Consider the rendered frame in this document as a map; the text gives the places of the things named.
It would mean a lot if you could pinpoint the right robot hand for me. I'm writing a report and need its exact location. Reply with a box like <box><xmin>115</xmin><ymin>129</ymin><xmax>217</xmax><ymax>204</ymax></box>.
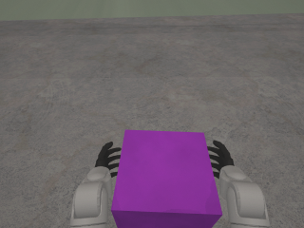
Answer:
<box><xmin>207</xmin><ymin>140</ymin><xmax>234</xmax><ymax>179</ymax></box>

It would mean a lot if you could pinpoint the carton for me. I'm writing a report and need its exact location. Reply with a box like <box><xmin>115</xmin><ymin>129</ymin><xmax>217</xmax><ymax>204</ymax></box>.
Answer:
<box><xmin>111</xmin><ymin>129</ymin><xmax>223</xmax><ymax>228</ymax></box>

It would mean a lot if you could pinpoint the left robot forearm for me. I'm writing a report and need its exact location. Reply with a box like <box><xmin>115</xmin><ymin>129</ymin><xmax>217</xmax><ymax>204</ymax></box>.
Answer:
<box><xmin>69</xmin><ymin>166</ymin><xmax>113</xmax><ymax>228</ymax></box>

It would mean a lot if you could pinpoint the right robot forearm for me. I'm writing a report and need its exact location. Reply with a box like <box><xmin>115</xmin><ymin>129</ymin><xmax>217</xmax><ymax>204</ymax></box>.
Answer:
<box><xmin>218</xmin><ymin>165</ymin><xmax>271</xmax><ymax>228</ymax></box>

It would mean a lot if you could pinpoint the left robot hand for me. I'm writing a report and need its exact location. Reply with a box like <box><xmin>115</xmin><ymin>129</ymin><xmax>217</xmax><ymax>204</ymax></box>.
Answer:
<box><xmin>95</xmin><ymin>142</ymin><xmax>122</xmax><ymax>178</ymax></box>

